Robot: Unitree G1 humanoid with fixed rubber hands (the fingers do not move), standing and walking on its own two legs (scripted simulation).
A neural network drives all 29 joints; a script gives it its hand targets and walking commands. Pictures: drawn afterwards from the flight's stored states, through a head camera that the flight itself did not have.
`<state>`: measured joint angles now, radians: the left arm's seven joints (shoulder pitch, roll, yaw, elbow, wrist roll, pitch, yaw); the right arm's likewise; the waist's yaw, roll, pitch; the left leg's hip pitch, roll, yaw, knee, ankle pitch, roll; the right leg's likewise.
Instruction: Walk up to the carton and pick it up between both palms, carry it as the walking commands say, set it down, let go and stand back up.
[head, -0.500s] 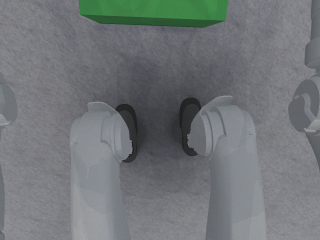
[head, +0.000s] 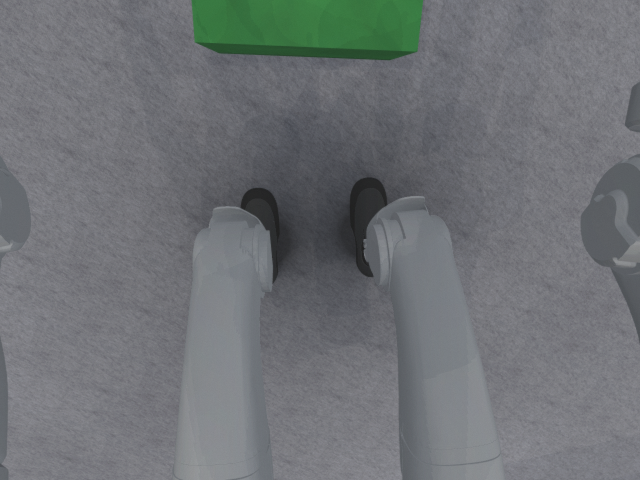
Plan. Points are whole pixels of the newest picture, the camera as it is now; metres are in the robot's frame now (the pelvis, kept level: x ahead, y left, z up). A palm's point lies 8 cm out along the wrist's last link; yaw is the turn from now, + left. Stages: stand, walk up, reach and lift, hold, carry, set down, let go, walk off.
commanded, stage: set down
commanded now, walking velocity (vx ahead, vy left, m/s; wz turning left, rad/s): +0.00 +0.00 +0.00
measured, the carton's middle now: out of the picture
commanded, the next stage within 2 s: let go in 0.48 s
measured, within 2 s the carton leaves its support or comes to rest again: neither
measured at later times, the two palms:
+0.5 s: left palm out of the picture +0.62 +0.23 +0.01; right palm out of the picture +0.59 -0.22 +0.00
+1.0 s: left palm out of the picture +0.46 +0.22 +0.07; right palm out of the picture +0.43 -0.24 +0.08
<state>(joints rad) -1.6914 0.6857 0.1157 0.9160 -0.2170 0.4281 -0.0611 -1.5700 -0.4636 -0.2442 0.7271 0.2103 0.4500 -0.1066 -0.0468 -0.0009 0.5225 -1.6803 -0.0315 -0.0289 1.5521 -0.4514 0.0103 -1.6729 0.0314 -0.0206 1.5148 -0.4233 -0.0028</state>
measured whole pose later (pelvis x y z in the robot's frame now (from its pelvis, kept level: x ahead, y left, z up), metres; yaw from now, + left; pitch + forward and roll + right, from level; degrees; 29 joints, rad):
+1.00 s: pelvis +0.10 -0.01 +0.17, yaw +0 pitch +28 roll +0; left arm -0.47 0.24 0.19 0.63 0.02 0.13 -0.05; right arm -0.36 -0.25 -0.15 0.51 0.04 0.12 0.06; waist -0.02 -0.01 0.00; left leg -0.92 -0.03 -0.06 0.70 -0.27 -0.02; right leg -0.94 0.05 0.06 0.70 -0.25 -0.01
